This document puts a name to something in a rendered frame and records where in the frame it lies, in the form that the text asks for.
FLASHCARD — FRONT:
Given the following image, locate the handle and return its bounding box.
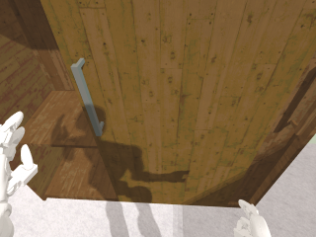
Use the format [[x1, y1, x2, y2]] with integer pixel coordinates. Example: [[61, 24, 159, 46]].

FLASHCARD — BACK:
[[294, 100, 316, 135], [70, 58, 104, 136]]

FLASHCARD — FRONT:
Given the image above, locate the robot left forearm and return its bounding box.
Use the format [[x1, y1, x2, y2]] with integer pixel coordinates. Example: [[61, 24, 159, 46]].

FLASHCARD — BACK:
[[0, 201, 15, 237]]

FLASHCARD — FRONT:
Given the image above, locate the robot right hand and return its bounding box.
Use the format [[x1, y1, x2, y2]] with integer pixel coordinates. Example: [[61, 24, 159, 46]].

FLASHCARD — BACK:
[[233, 199, 272, 237]]

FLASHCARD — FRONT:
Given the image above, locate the robot left hand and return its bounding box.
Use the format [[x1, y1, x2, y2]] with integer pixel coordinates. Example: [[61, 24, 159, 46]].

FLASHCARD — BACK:
[[0, 111, 38, 202]]

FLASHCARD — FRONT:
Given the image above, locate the wardrobe door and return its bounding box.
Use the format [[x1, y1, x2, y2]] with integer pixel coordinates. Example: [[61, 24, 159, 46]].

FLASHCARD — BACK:
[[230, 50, 316, 202], [40, 0, 316, 207]]

